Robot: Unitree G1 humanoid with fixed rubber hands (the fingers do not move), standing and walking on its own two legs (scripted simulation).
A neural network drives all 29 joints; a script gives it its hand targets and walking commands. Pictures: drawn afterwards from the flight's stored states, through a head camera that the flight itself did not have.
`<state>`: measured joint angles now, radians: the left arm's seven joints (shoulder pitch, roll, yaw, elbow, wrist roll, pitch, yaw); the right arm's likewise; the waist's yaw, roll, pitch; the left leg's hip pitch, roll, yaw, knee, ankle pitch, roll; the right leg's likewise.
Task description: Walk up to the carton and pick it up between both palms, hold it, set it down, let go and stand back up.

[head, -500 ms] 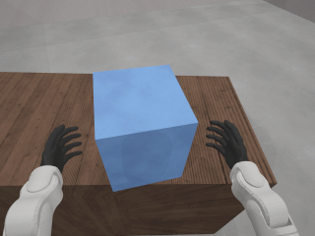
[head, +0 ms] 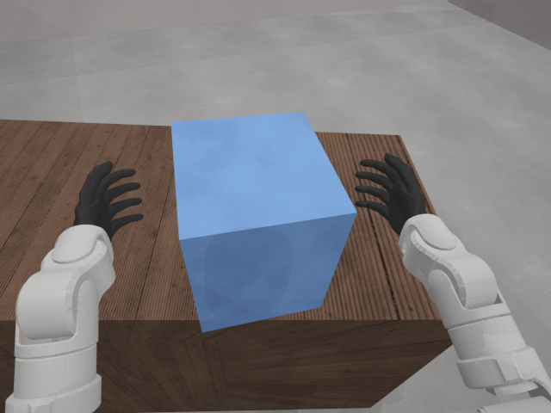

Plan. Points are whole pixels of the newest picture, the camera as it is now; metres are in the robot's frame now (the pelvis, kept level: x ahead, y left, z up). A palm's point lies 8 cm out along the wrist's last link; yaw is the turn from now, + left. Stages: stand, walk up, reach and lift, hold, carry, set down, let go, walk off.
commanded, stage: reach and lift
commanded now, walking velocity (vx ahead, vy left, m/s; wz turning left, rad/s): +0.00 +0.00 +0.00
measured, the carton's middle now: (252, 223) +0.39 +0.07 +0.06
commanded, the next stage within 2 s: none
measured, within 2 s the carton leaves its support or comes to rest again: neither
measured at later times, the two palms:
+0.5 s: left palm (95, 181) +0.36 +0.26 +0.16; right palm (379, 160) +0.44 -0.11 +0.17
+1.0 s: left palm (114, 217) +0.36 +0.26 +0.09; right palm (357, 187) +0.45 -0.09 +0.11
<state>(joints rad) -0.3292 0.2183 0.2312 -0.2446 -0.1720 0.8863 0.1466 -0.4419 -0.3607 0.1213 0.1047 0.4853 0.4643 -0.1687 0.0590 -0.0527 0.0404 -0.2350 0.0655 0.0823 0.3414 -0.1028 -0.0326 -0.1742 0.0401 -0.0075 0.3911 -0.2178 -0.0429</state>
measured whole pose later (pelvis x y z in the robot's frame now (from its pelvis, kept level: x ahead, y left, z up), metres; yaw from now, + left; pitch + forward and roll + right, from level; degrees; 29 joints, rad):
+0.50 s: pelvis -0.01 +0.00 +0.00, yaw +1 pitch +5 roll -1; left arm -0.66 0.28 0.17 0.08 -0.21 0.84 0.19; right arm -0.81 -0.37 0.11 0.46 0.51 0.46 -0.14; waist 0.10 -0.03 -0.01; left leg -0.38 0.07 0.06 0.39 -0.10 -0.03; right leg -0.29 0.05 -0.02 0.39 -0.20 -0.04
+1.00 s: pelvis +0.01 +0.01 +0.00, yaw +1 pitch +8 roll -2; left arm -0.52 0.18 0.14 0.16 -0.15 0.63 0.17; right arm -0.72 -0.28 0.07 0.57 0.40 0.30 -0.13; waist 0.11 -0.02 -0.02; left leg -0.44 0.07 0.04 0.43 -0.13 -0.02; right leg -0.32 0.05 -0.02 0.37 -0.19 -0.03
